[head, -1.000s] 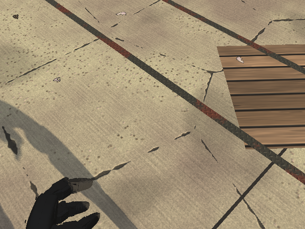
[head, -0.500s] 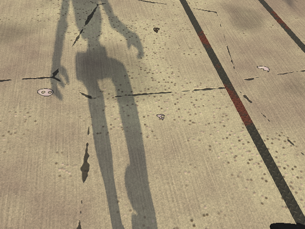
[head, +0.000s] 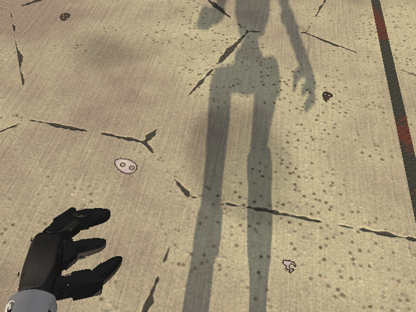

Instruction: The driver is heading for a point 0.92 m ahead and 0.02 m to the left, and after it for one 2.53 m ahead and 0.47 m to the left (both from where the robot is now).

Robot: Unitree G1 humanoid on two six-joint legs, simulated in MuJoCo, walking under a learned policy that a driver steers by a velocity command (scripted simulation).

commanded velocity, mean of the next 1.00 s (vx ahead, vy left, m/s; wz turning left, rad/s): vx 0.51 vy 0.00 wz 0.37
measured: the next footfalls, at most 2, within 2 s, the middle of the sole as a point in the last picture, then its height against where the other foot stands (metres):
left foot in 0.46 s outside the picture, level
right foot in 0.90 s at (219, 286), level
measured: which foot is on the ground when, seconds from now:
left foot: down 0.00-0.00, up 0.02-0.44, down 0.46-0.92, up 0.94-1.00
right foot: down 0.00-0.46, up 0.48-0.88, down 0.90-1.00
